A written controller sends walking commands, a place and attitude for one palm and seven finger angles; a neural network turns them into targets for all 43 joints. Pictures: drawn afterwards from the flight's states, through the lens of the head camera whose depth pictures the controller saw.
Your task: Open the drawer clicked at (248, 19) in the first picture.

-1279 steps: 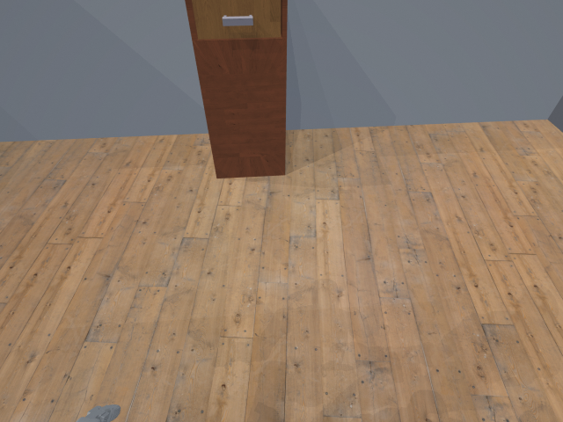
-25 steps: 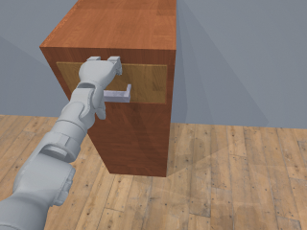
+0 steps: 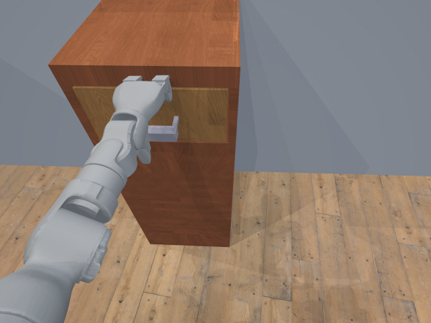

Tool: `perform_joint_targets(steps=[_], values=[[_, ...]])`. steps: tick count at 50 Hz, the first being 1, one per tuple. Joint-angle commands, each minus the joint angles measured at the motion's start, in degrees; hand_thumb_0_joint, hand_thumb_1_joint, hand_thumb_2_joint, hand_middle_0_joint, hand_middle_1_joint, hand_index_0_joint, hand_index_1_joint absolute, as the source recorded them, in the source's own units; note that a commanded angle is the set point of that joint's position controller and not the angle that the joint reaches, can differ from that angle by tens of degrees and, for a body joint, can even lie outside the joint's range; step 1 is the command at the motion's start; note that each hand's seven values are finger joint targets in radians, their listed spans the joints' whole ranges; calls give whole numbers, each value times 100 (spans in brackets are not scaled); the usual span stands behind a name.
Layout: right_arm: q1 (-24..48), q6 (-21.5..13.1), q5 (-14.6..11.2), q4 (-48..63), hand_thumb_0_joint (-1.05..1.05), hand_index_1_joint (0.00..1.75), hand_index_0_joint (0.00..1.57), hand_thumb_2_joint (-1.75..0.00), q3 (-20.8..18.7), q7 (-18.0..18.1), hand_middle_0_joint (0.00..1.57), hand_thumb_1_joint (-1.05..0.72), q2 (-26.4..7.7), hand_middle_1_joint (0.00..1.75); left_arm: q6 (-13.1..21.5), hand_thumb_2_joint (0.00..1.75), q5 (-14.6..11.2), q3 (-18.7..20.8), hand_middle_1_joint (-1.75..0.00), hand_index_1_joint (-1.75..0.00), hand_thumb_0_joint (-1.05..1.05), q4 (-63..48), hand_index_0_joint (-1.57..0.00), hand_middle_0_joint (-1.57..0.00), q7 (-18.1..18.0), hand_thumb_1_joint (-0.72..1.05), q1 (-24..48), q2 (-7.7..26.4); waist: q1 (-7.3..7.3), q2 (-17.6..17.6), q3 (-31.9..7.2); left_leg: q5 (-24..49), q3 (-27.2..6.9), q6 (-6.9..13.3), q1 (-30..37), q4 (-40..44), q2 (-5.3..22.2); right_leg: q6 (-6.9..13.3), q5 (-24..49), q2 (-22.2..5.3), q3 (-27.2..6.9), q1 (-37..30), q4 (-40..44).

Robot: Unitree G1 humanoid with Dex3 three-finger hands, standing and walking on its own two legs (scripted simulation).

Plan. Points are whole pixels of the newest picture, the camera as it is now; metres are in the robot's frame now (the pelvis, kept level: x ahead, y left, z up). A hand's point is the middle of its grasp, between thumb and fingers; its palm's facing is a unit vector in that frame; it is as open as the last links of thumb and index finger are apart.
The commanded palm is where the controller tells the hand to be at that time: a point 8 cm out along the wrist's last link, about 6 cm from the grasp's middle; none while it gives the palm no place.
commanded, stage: re-aim the fingers above the handle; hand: left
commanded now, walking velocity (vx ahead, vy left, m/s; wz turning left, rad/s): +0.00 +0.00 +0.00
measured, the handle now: (153, 126) +0.53 +0.13 +0.06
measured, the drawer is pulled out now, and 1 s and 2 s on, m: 0.00 0.00 0.00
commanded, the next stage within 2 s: lower the fingers behind the handle in 0.18 s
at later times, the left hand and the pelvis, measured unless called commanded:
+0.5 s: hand (148, 119) +0.48 +0.13 +0.12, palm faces +0.02 -0.04 -1.00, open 13.7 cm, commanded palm +0.46 +0.13 +0.16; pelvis +0.00 -0.01 +0.00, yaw +0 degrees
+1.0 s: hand (161, 132) +0.48 +0.11 +0.08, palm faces +0.07 -0.07 -1.00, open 13.6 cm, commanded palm +0.46 +0.12 +0.13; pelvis +0.00 -0.01 -0.01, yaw -1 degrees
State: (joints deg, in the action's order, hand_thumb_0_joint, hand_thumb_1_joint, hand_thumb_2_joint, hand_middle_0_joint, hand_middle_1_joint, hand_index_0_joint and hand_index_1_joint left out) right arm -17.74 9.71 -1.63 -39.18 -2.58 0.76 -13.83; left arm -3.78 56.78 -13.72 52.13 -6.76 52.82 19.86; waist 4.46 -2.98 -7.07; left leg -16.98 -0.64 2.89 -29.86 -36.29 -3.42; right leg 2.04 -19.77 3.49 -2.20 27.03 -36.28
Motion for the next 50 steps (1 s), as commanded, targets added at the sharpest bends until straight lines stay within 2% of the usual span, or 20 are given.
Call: perform_joint_targets(steps=[1,2,7,8,10,12,13,19,20,21,23,26,29,31,35,37,38,42,44,50], values=[[-79,-199,5,563,0,30,20,-90,-245,53,20,-90,-760,30,-2,30,13,370,-120,-120,0,-1105,-30,-30,-266,-50,3222,884,174,427,-1916,1725,41,-11,1521,245,178,58,1549,-25,160,-315,510],[-83,-203,-2,554,0,30,20,-90,-233,72,20,-90,-798,30,10,30,44,585,-120,-120,0,-1081,-30,-30,-281,-50,3218,1173,129,433,-1968,1653,53,-3,1475,273,184,43,1566,-26,122,-358,510],[-72,-229,-15,579,0,30,20,-90,-208,110,20,-90,-774,30,39,30,31,424,-120,-120,0,-986,-30,-30,-209,-50,3107,1013,160,465,-1885,1586,101,11,1411,289,170,16,1608,-47,94,-383,552],[-99,-221,-15,548,0,30,20,-90,-208,129,20,-90,-800,30,34,30,55,619,-120,-120,0,-915,-30,-30,-221,-50,3049,1251,129,437,-1839,1574,94,7,1372,291,172,34,1600,-46,96,-389,543],[-89,-229,-23,563,0,30,20,-90,-184,132,20,-90,-791,30,16,30,44,456,-120,-120,0,-867,-30,-30,-199,-50,3154,1100,179,412,-1708,1429,98,-1,1291,322,167,22,1475,-54,108,-313,571],[-106,-238,-20,569,0,30,20,-90,-204,141,20,-90,-794,30,64,30,110,608,-120,-120,0,-854,-30,-30,-198,-50,3102,1289,144,456,-1854,1495,117,8,1300,286,161,19,1541,-58,62,-407,547],[-100,-241,-5,586,0,30,20,-90,-202,141,20,-90,-787,30,68,30,88,497,-120,-120,0,-949,-30,-30,-202,-50,3146,1166,149,302,-1900,1512,140,11,1344,274,153,22,1591,-65,54,-398,551],[-166,-229,-5,583,0,30,20,-90,-193,126,20,-90,-811,30,44,30,115,535,-120,-120,0,-626,-30,-30,-194,-50,2804,1134,153,565,-1737,1495,138,6,1130,239,154,8,1621,-58,77,-347,515],[-158,-223,-11,589,0,30,20,-90,-194,112,20,-90,-800,30,33,30,131,410,-120,-120,0,-595,-30,-30,-188,-50,2779,1005,172,430,-1663,1448,147,-6,1135,231,159,14,1555,-57,80,-241,515],[-192,-228,-3,600,0,30,20,-90,-209,97,20,-90,-787,30,54,30,95,367,-120,-120,0,-631,-30,-30,-166,-50,2767,888,192,561,-1709,1533,162,8,1138,198,145,14,1647,-63,80,-322,529],[-187,-204,-1,597,0,30,20,-90,-209,108,20,-90,-818,30,32,30,165,561,-120,-120,0,-520,-30,-30,-202,-50,2547,1151,135,554,-1707,1459,174,13,1056,188,152,4,1644,-65,46,-321,501],[-210,-204,8,633,0,30,20,-90,-228,66,20,-90,-768,30,32,30,146,265,-120,-120,0,-608,-30,-30,-199,-50,2610,735,196,514,-1683,1503,183,8,1087,138,142,15,1649,-63,75,-239,498],[-217,-164,1,608,0,30,20,-90,-204,77,20,-90,-825,30,-62,30,190,447,-120,-120,0,-423,-30,-30,-237,-50,2507,1000,197,583,-1501,1256,171,12,929,162,151,-2,1441,-53,63,-113,510],[-240,-193,11,655,0,30,20,-90,-222,76,20,-90,-795,30,68,30,136,365,-120,-120,0,-731,-30,-30,-237,-50,2777,883,236,516,-1694,1368,162,25,994,113,139,10,1551,-66,43,-196,478],[-259,-278,62,708,0,30,20,-90,-289,109,20,-90,-723,30,488,30,158,594,-120,-120,0,-1459,-30,-30,-419,-50,3010,1100,152,95,-2389,1752,132,30,1317,-61,122,31,1874,-44,-1,-325,274],[-314,-316,74,650,0,30,20,-90,-300,112,20,-90,-720,30,625,30,204,845,-120,-120,0,-1490,-30,-30,-586,-50,2992,1361,129,170,-2487,1862,83,18,1269,-126,137,34,1913,-12,14,-298,191],[-306,-328,95,634,0,30,20,-90,-302,113,20,-90,-710,30,627,30,227,827,-120,-120,0,-1481,-30,-30,-699,-50,2941,1299,135,159,-2474,1881,92,13,1256,-155,135,36,1908,-4,41,-237,153],[-373,-351,101,485,0,30,20,-90,-312,19,20,-90,-711,30,349,30,329,783,-120,-120,0,-1017,-30,-30,-1102,-50,2739,1082,130,210,-2293,2016,101,-35,1103,-201,157,59,1886,51,137,11,74],[-379,-326,97,454,0,30,20,-90,-314,-4,20,-90,-761,30,119,30,369,969,-120,-120,0,-809,-30,-30,-1218,-50,2600,1277,87,278,-2217,1947,115,-42,976,-185,159,62,1846,58,143,7,77],[-348,-180,80,432,0,30,20,-90,-269,5,20,-90,-772,30,-484,30,502,743,-120,-120,0,-247,-30,-30,-1264,-50,2604,1121,173,523,-2103,1697,188,-21,709,-125,133,17,1875,36,124,-127,151]])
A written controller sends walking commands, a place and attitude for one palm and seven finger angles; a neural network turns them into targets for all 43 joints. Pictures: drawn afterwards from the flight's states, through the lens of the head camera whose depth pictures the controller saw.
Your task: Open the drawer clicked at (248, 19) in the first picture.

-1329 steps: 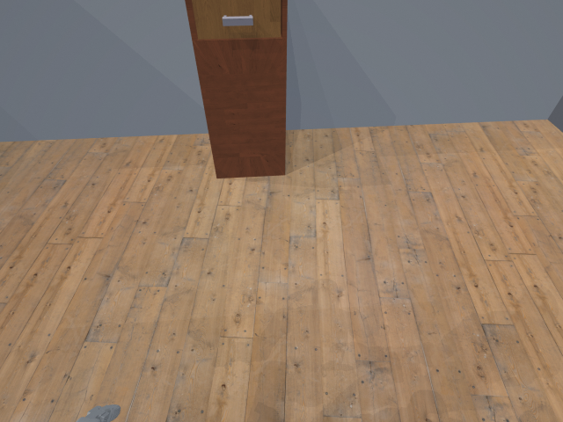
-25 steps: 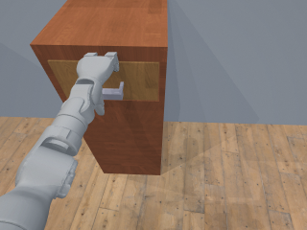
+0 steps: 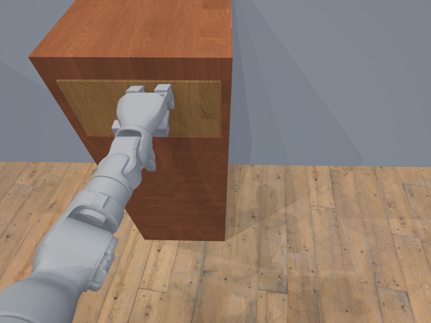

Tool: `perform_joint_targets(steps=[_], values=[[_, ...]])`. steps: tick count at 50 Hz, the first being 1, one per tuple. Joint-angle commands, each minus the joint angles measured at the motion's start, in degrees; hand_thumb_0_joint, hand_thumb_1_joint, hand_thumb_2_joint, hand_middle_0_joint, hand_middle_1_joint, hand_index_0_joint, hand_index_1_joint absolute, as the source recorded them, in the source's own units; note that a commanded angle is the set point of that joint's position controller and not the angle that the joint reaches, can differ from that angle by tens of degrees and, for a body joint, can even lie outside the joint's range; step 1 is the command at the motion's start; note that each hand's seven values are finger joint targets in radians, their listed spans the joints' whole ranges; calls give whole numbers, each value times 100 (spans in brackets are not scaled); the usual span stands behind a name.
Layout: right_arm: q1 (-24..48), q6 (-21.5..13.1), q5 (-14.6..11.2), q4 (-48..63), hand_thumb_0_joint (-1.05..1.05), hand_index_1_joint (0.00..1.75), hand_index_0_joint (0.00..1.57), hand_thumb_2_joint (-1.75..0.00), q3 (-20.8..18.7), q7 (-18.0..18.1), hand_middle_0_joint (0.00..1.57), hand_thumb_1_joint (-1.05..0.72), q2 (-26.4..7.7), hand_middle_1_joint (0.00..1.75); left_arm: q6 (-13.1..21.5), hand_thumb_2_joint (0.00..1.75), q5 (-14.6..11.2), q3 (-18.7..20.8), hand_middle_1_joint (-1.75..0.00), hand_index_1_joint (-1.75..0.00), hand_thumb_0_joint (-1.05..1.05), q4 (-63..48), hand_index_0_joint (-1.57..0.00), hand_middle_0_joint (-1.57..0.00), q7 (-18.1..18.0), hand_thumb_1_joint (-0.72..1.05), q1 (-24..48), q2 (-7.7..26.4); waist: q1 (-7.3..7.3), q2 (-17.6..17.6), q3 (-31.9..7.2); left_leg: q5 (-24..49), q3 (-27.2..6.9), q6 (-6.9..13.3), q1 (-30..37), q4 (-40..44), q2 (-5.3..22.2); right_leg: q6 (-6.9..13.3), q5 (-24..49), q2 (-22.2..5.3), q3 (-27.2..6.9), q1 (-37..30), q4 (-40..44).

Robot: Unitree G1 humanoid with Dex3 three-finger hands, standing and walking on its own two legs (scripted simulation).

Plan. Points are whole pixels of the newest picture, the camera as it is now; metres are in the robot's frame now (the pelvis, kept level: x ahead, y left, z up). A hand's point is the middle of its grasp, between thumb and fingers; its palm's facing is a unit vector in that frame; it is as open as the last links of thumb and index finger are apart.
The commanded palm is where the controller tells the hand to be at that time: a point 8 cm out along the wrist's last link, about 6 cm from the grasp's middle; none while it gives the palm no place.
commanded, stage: lower the fingers behind the handle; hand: left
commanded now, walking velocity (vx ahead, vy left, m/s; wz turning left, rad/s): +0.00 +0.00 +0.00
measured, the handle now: (143, 121) +0.52 +0.14 +0.07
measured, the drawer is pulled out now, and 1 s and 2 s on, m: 0.00 0.00 0.00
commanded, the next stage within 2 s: lift the fingers back up to retry in 0.88 s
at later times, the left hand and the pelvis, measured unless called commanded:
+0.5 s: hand (147, 135) +0.48 +0.13 +0.07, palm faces +0.02 -0.04 -1.00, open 13.9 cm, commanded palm +0.46 +0.14 +0.11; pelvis -0.02 +0.00 -0.01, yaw +0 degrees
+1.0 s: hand (148, 132) +0.48 +0.13 +0.08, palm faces +0.02 -0.02 -1.00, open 13.6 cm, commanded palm +0.46 +0.14 +0.11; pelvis -0.03 +0.01 -0.01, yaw +0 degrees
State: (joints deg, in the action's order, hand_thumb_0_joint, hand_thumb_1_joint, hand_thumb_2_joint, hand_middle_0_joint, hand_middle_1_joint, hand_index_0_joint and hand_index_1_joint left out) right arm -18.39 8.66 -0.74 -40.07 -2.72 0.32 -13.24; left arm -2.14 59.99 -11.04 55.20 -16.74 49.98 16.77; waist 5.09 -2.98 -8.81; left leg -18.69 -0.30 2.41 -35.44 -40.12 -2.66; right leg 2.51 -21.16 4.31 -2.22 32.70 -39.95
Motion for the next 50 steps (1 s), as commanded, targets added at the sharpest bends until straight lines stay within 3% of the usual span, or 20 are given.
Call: perform_joint_targets(steps=[1,3,5,6,8,12,13,17,19,23,28,31,32,35,37,39,43,47,50], values=[[-269,-55,-8,512,0,30,20,-90,-242,58,20,-90,-839,30,-718,30,172,373,-120,-120,0,-397,-30,-30,-217,-50,2969,1321,175,597,-1835,1779,164,31,1198,271,46,-37,1980,-59,105,-685,574],[-252,-12,-30,524,0,30,20,-90,-203,104,20,-90,-868,30,-842,30,196,384,-120,-120,0,-171,-30,-30,-157,-50,2937,1431,207,648,-1603,1496,176,46,1084,340,56,-62,1749,-75,88,-587,639],[-235,2,-36,566,0,30,20,-90,-181,129,20,-90,-855,30,-900,30,179,206,-120,-120,0,-48,-30,-30,-58,-50,2968,1254,246,581,-1469,1297,187,53,1030,381,49,-67,1564,-96,78,-529,691],[-252,7,-19,575,0,30,20,-90,-192,144,20,-90,-858,30,-855,30,172,345,-120,-120,0,-63,-30,-30,-1,-50,2942,1376,202,581,-1620,1372,199,57,1068,357,52,-51,1642,-104,63,-648,678],[-231,41,-36,637,0,30,20,-90,-133,207,20,-90,-878,30,-869,30,196,395,-120,-120,0,190,-30,-30,87,-50,2719,1536,206,695,-1465,1107,215,72,853,384,46,-89,1489,-131,18,-669,711],[-289,-10,-44,706,0,30,20,-90,-127,229,20,-90,-865,30,-673,30,154,174,-120,-120,0,283,-30,-30,244,-50,2611,1260,261,608,-1245,831,206,67,759,375,60,-86,1156,-136,20,-438,731],[-301,-23,-47,710,0,30,20,-90,-127,236,20,-90,-879,30,-619,30,165,286,-120,-120,0,284,-30,-30,255,-50,2514,1396,235,630,-1241,809,196,65,701,346,71,-79,1125,-132,27,-417,687],[-363,-138,-32,827,0,30,20,-90,-163,229,20,-90,-861,30,-265,30,30,139,-120,-120,0,-126,-30,-30,315,-50,2656,1180,291,535,-1449,688,199,85,713,236,66,-98,1038,-146,-37,-384,653],[-414,-192,-16,800,0,30,20,-90,-205,257,20,-90,-852,30,-36,30,64,385,-120,-120,0,-288,-30,-30,252,-50,2551,1486,211,451,-1748,761,199,94,692,146,55,-91,1143,-157,-92,-517,576],[-559,-240,-37,656,0,30,20,-90,-207,187,20,-90,-883,30,-105,30,214,131,-120,-120,0,53,-30,-30,67,-50,2536,1185,355,477,-1230,554,127,59,494,82,88,-63,731,-80,25,151,554],[-695,-227,-9,552,0,30,20,-90,-247,101,20,-90,-889,30,-365,30,219,187,-120,-120,0,67,-30,-30,-173,-50,2881,1231,358,149,-1660,797,125,49,669,-3,90,-27,844,-43,71,199,418],[-744,-196,-12,461,0,30,20,-90,-236,92,20,-90,-920,30,-578,30,193,183,-120,-120,0,229,-30,-30,-191,-50,3214,1273,476,418,-1603,728,76,61,577,19,99,-48,800,-34,92,185,462],[-733,-177,-17,479,0,30,20,-90,-227,102,20,-90,-922,30,-623,30,215,281,-120,-120,0,273,-30,-30,-195,-50,3120,1405,411,375,-1721,742,98,66,558,23,88,-59,847,-39,70,87,435],[-687,-143,-30,518,0,30,20,-90,-181,128,20,-90,-907,30,-777,30,153,113,-120,-120,0,504,-30,-30,-107,-50,3028,1179,448,470,-1489,609,98,68,505,102,88,-71,728,-35,120,134,498],[-695,-136,-33,506,0,30,20,-90,-167,147,20,-90,-935,30,-765,30,130,272,-120,-120,0,588,-30,-30,-37,-50,3064,1406,452,573,-1494,618,103,87,476,99,100,-84,781,-45,91,71,504],[-645,-121,-41,558,0,30,20,-90,-138,189,20,-90,-935,30,-772,30,113,221,-120,-120,0,595,-30,-30,22,-50,3042,1381,473,672,-1398,515,106,94,405,130,88,-103,709,-63,85,39,546],[-636,-161,-44,604,0,30,20,-90,-115,216,20,-90,-932,30,-641,30,112,159,-120,-120,0,612,-30,-30,91,-50,3140,1317,508,498,-1172,275,76,83,403,172,109,-89,387,-65,119,326,540],[-689,-214,-23,652,0,30,20,-90,-122,223,20,-90,-927,30,-496,30,107,288,-120,-120,0,508,-30,-30,107,-50,3099,1440,452,474,-1404,352,69,81,445,113,121,-77,431,-59,122,290,459],[-662,-232,-27,729,0,30,20,-90,-137,208,20,-90,-898,30,-431,30,81,186,-120,-120,0,297,-30,-30,83,-50,3070,1255,383,363,-1574,407,54,61,581,104,130,-60,407,-43,146,316,409]])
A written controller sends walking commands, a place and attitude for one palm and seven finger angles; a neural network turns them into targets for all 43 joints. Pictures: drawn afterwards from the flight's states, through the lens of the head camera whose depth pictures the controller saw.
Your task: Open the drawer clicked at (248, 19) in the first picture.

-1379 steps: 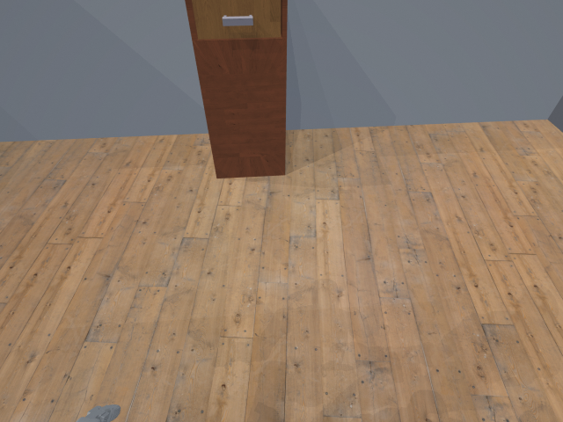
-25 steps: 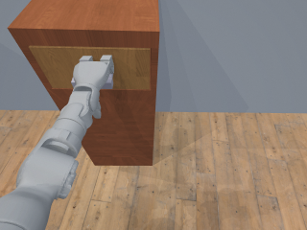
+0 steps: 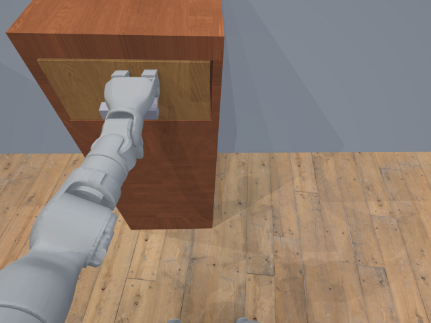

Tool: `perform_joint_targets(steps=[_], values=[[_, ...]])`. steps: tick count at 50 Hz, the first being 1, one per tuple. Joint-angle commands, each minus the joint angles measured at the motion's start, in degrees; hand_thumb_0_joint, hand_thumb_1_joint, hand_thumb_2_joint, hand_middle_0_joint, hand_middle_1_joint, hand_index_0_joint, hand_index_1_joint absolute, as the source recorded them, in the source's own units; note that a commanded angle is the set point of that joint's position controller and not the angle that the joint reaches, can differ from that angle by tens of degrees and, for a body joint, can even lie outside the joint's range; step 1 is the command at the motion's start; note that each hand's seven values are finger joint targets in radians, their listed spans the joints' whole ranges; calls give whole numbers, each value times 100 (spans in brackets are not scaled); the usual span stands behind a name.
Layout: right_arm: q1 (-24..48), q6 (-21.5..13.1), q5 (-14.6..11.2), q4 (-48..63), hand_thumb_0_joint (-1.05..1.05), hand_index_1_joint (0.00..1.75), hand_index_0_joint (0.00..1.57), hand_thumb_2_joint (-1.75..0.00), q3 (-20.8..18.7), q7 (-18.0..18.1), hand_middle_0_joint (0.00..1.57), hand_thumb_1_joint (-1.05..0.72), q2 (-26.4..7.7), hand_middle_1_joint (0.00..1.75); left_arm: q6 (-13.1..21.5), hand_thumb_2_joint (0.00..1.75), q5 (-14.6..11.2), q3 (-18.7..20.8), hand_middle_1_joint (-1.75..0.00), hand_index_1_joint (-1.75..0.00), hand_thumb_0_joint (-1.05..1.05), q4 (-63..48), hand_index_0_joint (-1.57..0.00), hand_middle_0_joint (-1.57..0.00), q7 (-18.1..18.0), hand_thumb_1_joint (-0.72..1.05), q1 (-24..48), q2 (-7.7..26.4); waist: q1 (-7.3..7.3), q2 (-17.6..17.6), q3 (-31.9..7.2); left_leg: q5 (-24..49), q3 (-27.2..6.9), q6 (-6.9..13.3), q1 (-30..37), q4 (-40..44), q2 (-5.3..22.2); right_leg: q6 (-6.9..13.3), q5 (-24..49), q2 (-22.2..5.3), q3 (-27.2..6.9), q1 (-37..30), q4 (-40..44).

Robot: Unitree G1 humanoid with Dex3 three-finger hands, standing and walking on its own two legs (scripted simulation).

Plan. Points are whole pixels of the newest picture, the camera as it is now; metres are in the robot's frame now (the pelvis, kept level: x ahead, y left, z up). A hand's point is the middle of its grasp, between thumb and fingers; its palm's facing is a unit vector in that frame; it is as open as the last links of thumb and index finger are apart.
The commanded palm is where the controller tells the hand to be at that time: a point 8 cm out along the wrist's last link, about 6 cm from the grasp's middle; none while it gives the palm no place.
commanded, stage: lift the fingers back up to retry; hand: left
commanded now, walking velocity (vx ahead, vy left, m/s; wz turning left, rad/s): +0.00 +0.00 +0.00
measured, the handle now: (131, 103) +0.55 +0.14 +0.08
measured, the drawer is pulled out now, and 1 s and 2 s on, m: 0.00 0.00 0.00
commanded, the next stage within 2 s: re-aim the fingers above the handle in 0.76 s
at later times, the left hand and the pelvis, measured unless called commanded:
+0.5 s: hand (132, 106) +0.51 +0.13 +0.11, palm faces +0.02 -0.05 -1.00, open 13.5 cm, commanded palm +0.49 +0.13 +0.19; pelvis +0.02 +0.01 +0.01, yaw +0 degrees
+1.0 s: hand (133, 101) +0.50 +0.12 +0.13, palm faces -0.02 -0.06 -1.00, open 13.8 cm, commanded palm +0.49 +0.13 +0.20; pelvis +0.04 -0.02 +0.02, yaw +1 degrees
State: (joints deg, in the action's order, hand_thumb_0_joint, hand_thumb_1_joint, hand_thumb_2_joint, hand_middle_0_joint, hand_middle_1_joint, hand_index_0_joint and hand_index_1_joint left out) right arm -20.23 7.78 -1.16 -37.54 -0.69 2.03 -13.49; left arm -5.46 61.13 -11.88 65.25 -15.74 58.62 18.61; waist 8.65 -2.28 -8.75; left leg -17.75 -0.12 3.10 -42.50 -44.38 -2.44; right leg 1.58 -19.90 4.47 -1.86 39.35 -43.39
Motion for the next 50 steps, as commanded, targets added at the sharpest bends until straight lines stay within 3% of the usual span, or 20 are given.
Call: perform_joint_targets(steps=[1,4,5,9,12,15,16,18,25,27,29,30,34,36,40,43,44,46,50], values=[[-477,-154,19,468,0,30,20,-90,-361,28,20,-90,-863,30,-70,30,-43,261,-120,-120,0,-852,-30,-30,-31,-50,2388,1058,55,240,-1683,413,16,-5,1424,516,119,50,344,-53,119,-356,752],[-478,-166,13,462,0,30,20,-90,-379,35,20,-90,-865,30,-64,30,-4,368,-120,-120,0,-1106,-30,-30,-133,-50,2617,1219,0,159,-1923,468,-34,-14,1631,551,132,61,333,-31,134,-400,729],[-454,-178,10,451,0,30,20,-90,-382,39,20,-90,-857,30,-78,30,-9,302,-120,-120,0,-1197,-30,-30,-153,-50,2769,1166,44,101,-1888,440,-28,-14,1673,569,136,53,311,-33,138,-366,764],[-453,-215,13,408,0,30,20,-90,-402,59,20,-90,-869,30,-68,30,-12,606,-120,-120,0,-1576,-30,-30,-248,-50,3034,1537,-59,-40,-2173,768,-74,-25,1996,635,151,84,501,-17,161,-562,778],[-397,-231,10,405,0,30,20,-90,-429,68,20,-90,-833,30,-10,30,-56,496,-120,-120,0,-1886,-30,-30,-241,-50,3141,1366,-49,-74,-2308,1097,-87,-34,2335,665,173,88,694,-4,177,-647,823],[-335,-247,0,389,0,30,20,-90,-424,81,20,-90,-854,30,13,30,-113,729,-120,-120,0,-2047,-30,-30,-234,-50,3076,1616,-142,15,-2247,1252,-105,-36,2426,762,177,97,813,0,191,-847,888],[-325,-260,17,381,0,30,20,-90,-426,90,20,-90,-855,30,70,30,-134,682,-120,-120,0,-2288,-30,-30,-220,-50,3303,1591,-120,24,-2396,1432,-108,-37,2525,778,176,102,963,-8,192,-978,898],[-300,-282,7,359,0,30,20,-90,-449,86,20,-90,-847,30,118,30,-118,774,-120,-120,0,-2475,-30,-30,-230,-50,3247,1675,-179,-111,-2457,1702,-111,-45,2760,782,185,113,1153,6,206,-1010,896],[-136,-315,-7,317,0,30,20,-90,-498,-6,20,-90,-813,30,85,30,-213,404,-120,-120,0,-2932,-30,-30,-93,-50,3216,1192,-203,-208,-2432,2629,-178,-116,3426,812,225,122,1563,24,272,-1036,993],[-93,-281,-24,290,0,30,20,-90,-488,-17,20,-90,-828,30,41,30,-250,571,-120,-120,0,-2972,-30,-30,11,-50,3172,1429,-258,-44,-2553,2828,-132,-101,3436,842,208,111,1867,6,238,-1345,1007],[28,-241,-43,288,0,30,20,-90,-457,-19,20,-90,-822,30,-65,30,-304,535,-120,-120,0,-2872,-30,-30,132,-50,3021,1390,-295,83,-2372,2704,-94,-83,3318,915,170,110,1933,-18,230,-1497,1060],[70,-225,-42,313,0,30,20,-90,-451,-35,20,-90,-798,30,-115,30,-352,331,-120,-120,0,-2772,-30,-30,228,-50,2836,1105,-297,196,-2223,2679,-62,-67,3232,944,151,99,1998,-31,238,-1545,1095],[240,-92,-75,381,0,30,20,-90,-392,-50,20,-90,-850,30,-229,30,-398,444,-120,-120,0,-2336,-30,-30,586,-50,2013,1222,-435,580,-1784,2383,51,-29,2821,1061,96,77,2220,-107,156,-1859,1185],[334,-33,-88,485,0,30,20,-90,-374,-53,20,-90,-823,30,-199,30,-435,129,-120,-120,0,-2330,-30,-30,796,-50,1872,870,-396,653,-1655,2280,95,-13,2777,1092,59,72,2253,-155,131,-1943,1271],[444,49,-104,544,0,30,20,-90,-352,-27,20,-90,-833,30,-77,30,-388,-44,-120,-120,0,-2458,-30,-30,1044,-50,1957,815,-326,574,-1344,1880,87,1,2733,1122,48,56,1992,-172,89,-1726,1328],[468,52,-81,590,0,30,20,-90,-367,17,20,-90,-814,30,205,30,-427,189,-120,-120,0,-2851,-30,-30,1101,-50,2202,1146,-356,360,-1659,1961,96,18,2841,1059,27,63,2144,-205,-5,-1899,1275],[492,39,-60,643,0,30,20,-90,-365,26,20,-90,-776,30,325,30,-466,222,-120,-120,0,-3152,-30,-30,1082,-50,2305,1190,-421,201,-1915,2085,104,19,2916,1029,5,67,2305,-215,-27,-2034,1230],[489,12,-51,672,0,30,20,-90,-380,30,20,-90,-725,30,509,30,-537,282,-120,-120,0,-3394,-30,-30,1037,-50,2260,1224,-455,210,-2109,2281,109,14,2918,965,-22,70,2544,-232,-33,-2251,1182],[505,-8,-45,513,0,30,20,-90,-324,56,20,-90,-737,30,473,30,-442,655,-120,-120,0,-3010,-30,-30,721,-50,2274,1666,-458,320,-1752,1963,115,-16,2552,989,-10,50,2346,-217,-45,-2053,1174]])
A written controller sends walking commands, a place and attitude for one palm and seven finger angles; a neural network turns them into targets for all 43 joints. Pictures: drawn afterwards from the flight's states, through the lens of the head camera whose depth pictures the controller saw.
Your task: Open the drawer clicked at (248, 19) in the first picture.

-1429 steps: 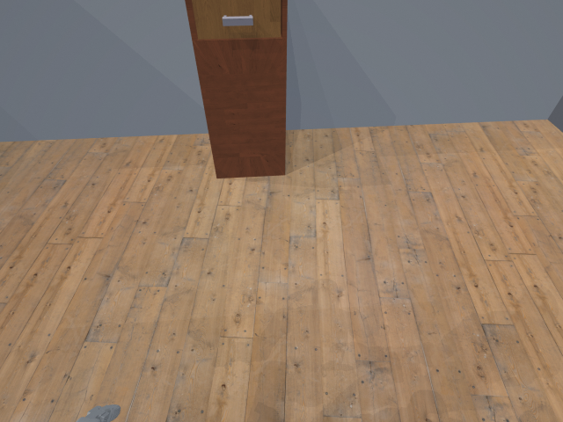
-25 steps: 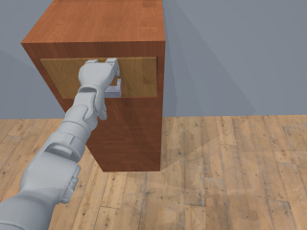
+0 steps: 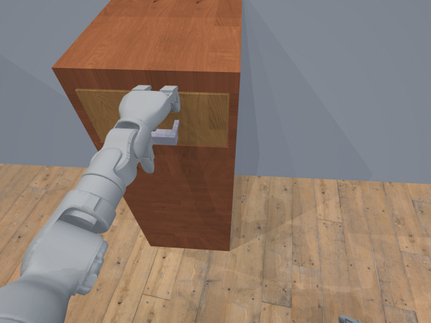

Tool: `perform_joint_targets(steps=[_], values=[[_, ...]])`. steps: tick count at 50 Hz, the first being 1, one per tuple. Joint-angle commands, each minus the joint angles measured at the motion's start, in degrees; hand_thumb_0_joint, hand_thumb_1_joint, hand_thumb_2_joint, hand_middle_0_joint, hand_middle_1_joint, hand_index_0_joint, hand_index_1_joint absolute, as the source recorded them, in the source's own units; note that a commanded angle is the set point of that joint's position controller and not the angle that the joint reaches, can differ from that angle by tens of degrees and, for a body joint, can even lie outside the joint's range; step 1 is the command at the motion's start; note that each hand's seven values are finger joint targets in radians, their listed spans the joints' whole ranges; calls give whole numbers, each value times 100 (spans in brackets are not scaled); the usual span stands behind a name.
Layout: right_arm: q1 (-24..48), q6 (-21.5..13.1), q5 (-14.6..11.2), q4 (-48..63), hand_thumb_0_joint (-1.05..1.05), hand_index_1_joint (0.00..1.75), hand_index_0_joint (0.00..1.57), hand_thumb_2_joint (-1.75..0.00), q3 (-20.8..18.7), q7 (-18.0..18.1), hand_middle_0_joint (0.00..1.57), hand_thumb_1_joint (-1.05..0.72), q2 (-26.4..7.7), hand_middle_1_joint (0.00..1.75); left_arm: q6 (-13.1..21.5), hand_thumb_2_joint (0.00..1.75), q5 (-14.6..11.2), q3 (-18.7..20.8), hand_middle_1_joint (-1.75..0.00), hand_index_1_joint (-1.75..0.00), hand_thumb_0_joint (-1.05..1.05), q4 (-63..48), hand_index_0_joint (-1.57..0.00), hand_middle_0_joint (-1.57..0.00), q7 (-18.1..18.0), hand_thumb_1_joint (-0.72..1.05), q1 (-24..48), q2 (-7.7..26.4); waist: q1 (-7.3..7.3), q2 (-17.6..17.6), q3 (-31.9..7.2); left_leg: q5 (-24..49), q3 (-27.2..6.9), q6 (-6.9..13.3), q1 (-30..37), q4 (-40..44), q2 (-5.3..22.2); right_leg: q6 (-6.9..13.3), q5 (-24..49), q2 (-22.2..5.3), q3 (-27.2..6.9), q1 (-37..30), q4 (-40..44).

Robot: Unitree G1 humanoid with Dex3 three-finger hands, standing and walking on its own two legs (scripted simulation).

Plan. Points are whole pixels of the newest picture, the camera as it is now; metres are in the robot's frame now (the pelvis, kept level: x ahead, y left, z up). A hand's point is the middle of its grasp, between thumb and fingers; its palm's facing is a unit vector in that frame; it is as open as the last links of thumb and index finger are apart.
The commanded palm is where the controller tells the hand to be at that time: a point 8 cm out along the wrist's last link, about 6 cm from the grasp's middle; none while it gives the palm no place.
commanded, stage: re-aim the fingers above the handle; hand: left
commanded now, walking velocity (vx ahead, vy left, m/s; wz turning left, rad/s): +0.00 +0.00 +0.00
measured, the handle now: (153, 129) +0.52 +0.14 +0.06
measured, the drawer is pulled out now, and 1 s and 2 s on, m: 0.00 0.00 0.00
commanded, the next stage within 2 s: lower the fingers behind the handle in 1.88 s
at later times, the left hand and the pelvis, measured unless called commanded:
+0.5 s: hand (148, 120) +0.48 +0.14 +0.12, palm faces -0.02 -0.05 -1.00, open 13.7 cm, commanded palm +0.46 +0.16 +0.17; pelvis -0.01 +0.00 +0.00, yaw -1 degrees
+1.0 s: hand (142, 125) +0.48 +0.15 +0.11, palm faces +0.00 -0.05 -1.00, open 13.6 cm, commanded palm +0.46 +0.15 +0.18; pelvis +0.00 +0.02 +0.00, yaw +0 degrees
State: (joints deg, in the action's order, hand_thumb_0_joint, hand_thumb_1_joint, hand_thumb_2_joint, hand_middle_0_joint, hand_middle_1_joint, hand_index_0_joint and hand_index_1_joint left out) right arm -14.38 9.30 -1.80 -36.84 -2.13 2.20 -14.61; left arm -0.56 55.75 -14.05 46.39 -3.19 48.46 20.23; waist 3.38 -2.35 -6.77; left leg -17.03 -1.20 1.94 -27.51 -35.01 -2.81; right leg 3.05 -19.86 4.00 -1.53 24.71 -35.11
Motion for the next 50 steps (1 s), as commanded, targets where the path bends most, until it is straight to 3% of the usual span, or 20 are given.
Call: perform_joint_targets(steps=[1,2,6,13,16,18,20,22,26,28,33,36,37,38,40,42,45,46,47,50], values=[[-88,-160,18,436,0,30,20,-90,-189,27,20,-90,-635,30,-61,30,81,853,-120,-120,0,-1029,-30,-30,-589,-50,3260,1478,61,363,-1967,1869,225,86,972,62,8,-93,2293,-181,-78,-660,363],[-79,-168,7,399,0,30,20,-90,-173,29,20,-90,-642,30,-120,30,119,981,-120,-120,0,-926,-30,-30,-661,-50,3260,1644,48,337,-1993,1789,242,87,935,64,30,-111,2273,-183,-99,-631,355],[-160,-141,13,333,0,30,20,-90,-173,42,20,-90,-709,30,-441,30,178,876,-120,-120,0,-365,-30,-30,-633,-50,3155,1613,135,471,-1997,1695,302,83,761,66,24,-150,2360,-219,-120,-761,400],[-212,-31,-8,376,0,30,20,-90,-134,96,20,-90,-727,30,-500,30,191,883,-120,-120,0,-136,-30,-30,-347,-50,2930,1701,91,673,-1900,1592,337,109,502,124,8,-234,2745,-281,-178,-982,429],[-213,-16,-17,405,0,30,20,-90,-124,132,20,-90,-756,30,-391,30,165,1030,-120,-120,0,-51,-30,-30,-250,-50,2906,1924,97,778,-1716,1360,329,107,358,184,26,-234,2431,-313,-213,-999,505],[-200,-27,-41,443,0,30,20,-90,-107,153,20,-90,-734,30,-354,30,158,811,-120,-120,0,58,-30,-30,-219,-50,2817,1702,166,722,-1428,1102,339,118,323,211,30,-245,2047,-290,-213,-732,578],[-248,-61,-48,443,0,30,20,-90,-110,161,20,-90,-751,30,-280,30,189,861,-120,-120,0,70,-30,-30,-227,-50,2921,1823,167,573,-1372,951,336,109,298,218,53,-223,1656,-276,-224,-571,608],[-326,-87,-54,427,0,30,20,-90,-116,156,20,-90,-770,30,-188,30,248,893,-120,-120,0,72,-30,-30,-246,-50,3133,1927,215,584,-1480,950,296,109,273,203,66,-209,1560,-257,-224,-537,566],[-427,-130,-13,470,0,30,20,-90,-184,121,20,-90,-763,30,-68,30,246,1035,-120,-120,0,-67,-30,-30,-339,-50,2909,1924,108,414,-1906,1186,311,106,462,125,68,-148,1649,-220,-188,-626,466],[-438,-160,-18,499,0,30,20,-90,-201,82,20,-90,-725,30,-46,30,223,805,-120,-120,0,-195,-30,-30,-410,-50,2965,1588,132,254,-1898,1195,307,100,575,112,80,-139,1579,-182,-136,-436,431],[-541,-265,-40,437,0,30,20,-90,-269,70,20,-90,-764,30,83,30,167,798,-120,-120,0,-519,-30,-30,-529,-50,3490,1602,312,330,-1885,1099,208,142,753,90,91,-137,1355,-131,-106,-193,475],[-655,-370,0,359,0,30,20,-90,-333,56,20,-90,-738,30,246,30,127,559,-120,-120,0,-1106,-30,-30,-608,-50,4132,1334,428,-18,-2302,1527,148,148,1264,-16,105,-94,1506,-94,-59,-34,418],[-705,-392,0,307,0,30,20,-90,-361,39,20,-90,-745,30,286,30,145,764,-120,-120,0,-1180,-30,-30,-661,-50,4125,1544,374,-151,-2469,1710,110,137,1451,-51,109,-78,1612,-53,-45,-4,370],[-731,-395,18,296,0,30,20,-90,-370,20,20,-90,-738,30,283,30,179,686,-120,-120,0,-1141,-30,-30,-690,-50,4010,1409,354,-168,-2564,1934,75,112,1570,-91,102,-57,1712,-28,20,43,284],[-734,-394,22,233,0,30,20,-90,-365,-39,20,-90,-702,30,212,30,143,490,-120,-120,0,-997,-30,-30,-747,-50,3942,1075,374,-248,-2440,2101,37,65,1701,-104,130,-42,1634,12,106,284,267],[-755,-350,13,165,0,30,20,-90,-344,-63,20,-90,-766,30,58,30,200,909,-120,-120,0,-546,-30,-30,-782,-50,3654,1509,272,16,-2257,2185,23,46,1482,-63,154,-30,1667,27,149,240,236],[-692,-335,13,209,0,30,20,-90,-336,-94,20,-90,-740,30,-52,30,137,656,-120,-120,0,-654,-30,-30,-797,-50,3776,1169,312,130,-2134,2158,26,59,1457,-27,150,-33,1676,22,185,242,263],[-675,-332,30,201,0,30,20,-90,-333,-96,20,-90,-748,30,-61,30,111,655,-120,-120,0,-626,-30,-30,-793,-50,3814,1154,318,180,-2178,2277,44,70,1470,-38,151,-31,1771,4,166,159,280],[-672,-314,10,198,0,30,20,-90,-332,-99,20,-90,-773,30,-89,30,154,829,-120,-120,0,-601,-30,-30,-816,-50,3823,1385,280,205,-2189,2212,14,56,1453,-13,164,-42,1719,14,166,179,250],[-624,-296,33,230,0,30,20,-90,-329,-114,20,-90,-744,30,-170,30,190,703,-120,-120,0,-714,-30,-30,-818,-50,3871,1214,250,124,-2296,2359,0,43,1594,-23,165,-28,1743,17,189,187,228]])
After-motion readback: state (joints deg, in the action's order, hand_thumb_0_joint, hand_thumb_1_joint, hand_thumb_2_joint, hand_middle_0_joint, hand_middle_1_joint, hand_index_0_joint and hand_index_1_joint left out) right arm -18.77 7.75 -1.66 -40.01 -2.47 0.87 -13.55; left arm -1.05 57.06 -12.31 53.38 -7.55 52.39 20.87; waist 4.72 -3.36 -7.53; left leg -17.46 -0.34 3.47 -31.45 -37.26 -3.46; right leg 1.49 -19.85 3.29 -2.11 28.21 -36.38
